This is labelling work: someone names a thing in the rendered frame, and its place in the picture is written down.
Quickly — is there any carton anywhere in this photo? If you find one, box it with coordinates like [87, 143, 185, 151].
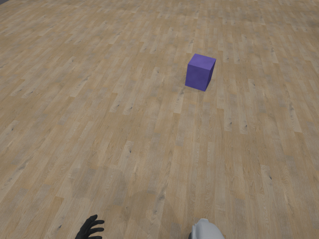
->
[185, 54, 216, 92]

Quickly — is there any robot right shin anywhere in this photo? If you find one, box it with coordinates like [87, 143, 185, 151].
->
[198, 219, 209, 223]

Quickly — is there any robot left hand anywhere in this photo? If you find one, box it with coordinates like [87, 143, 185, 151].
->
[75, 215, 104, 239]

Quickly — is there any robot right thigh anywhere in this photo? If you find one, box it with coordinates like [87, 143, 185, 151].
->
[191, 222, 225, 239]

